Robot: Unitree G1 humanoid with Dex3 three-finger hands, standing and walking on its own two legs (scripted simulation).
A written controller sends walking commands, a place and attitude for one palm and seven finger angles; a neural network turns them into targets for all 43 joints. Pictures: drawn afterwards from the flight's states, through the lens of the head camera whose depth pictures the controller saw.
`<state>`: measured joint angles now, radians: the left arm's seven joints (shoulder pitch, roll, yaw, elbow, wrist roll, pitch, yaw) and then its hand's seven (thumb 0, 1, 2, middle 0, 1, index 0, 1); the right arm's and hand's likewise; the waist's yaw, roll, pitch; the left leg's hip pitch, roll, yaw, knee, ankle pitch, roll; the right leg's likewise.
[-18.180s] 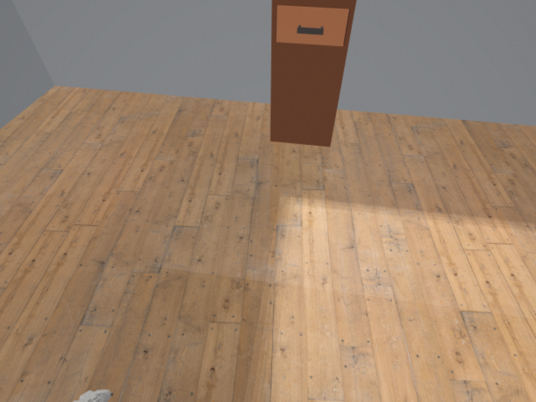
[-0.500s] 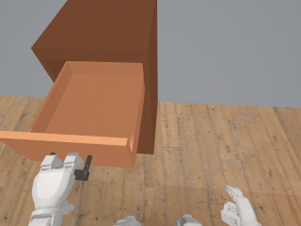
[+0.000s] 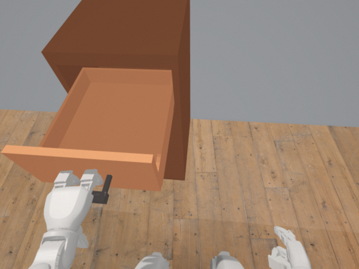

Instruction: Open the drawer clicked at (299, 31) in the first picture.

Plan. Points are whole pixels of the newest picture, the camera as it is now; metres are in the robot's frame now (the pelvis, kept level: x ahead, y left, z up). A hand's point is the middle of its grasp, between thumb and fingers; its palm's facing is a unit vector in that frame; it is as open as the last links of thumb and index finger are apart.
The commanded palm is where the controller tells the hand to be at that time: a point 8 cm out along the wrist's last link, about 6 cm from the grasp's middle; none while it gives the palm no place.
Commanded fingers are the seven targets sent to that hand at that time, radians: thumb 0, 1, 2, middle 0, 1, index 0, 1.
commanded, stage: lift the hand off the handle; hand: left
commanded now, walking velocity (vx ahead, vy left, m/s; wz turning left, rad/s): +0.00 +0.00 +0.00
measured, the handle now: (83, 186) +0.29 +0.25 +0.00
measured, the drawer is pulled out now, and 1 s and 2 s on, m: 0.29 0.29 0.29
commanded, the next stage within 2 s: none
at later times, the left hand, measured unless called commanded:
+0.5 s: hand (77, 204) +0.24 +0.25 +0.01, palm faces -0.02 -0.06 -1.00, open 13.4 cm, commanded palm +0.23 +0.25 +0.07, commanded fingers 0.00 -0.50 0.30 -0.30 -1.20 -0.30 -1.20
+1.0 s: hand (68, 196) +0.24 +0.25 +0.05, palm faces +0.00 -0.07 -1.00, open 13.4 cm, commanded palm +0.23 +0.25 +0.11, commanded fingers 0.00 -0.50 0.30 -0.30 -1.20 -0.30 -1.20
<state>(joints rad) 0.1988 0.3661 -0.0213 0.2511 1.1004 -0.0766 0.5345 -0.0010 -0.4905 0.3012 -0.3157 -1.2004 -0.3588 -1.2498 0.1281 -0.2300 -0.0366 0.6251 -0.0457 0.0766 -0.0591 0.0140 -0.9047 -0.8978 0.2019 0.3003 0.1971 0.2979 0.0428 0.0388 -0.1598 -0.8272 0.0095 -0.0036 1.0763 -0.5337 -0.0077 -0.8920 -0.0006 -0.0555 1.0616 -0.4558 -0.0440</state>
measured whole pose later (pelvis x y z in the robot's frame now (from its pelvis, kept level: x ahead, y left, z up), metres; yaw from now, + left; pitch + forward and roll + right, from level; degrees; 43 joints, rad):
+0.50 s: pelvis +0.01 +0.00 +0.02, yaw +0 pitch +13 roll +0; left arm 0.24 0.37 -0.04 0.19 1.07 -0.05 0.47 0.00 -0.49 0.30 -0.32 -1.20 -0.41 -1.22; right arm 0.13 -0.23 -0.03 0.60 -0.04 0.07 -0.06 0.01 -0.90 -0.90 0.20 0.30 0.20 0.30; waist 0.04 0.05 -0.13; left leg -0.67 0.01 0.00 0.93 -0.48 0.00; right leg -0.73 0.00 -0.05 0.93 -0.41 -0.04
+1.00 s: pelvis +0.02 +0.01 +0.04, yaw +0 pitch +10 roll +0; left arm 0.31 0.38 -0.04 0.03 1.04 -0.02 0.40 0.00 -0.49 0.30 -0.32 -1.20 -0.40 -1.22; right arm 0.12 -0.22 -0.02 0.59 -0.04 0.09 -0.04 0.01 -0.90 -0.90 0.20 0.30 0.20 0.30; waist 0.07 0.05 -0.10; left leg -0.53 0.00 0.01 0.82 -0.46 0.00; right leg -0.60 0.00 -0.04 0.82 -0.39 -0.03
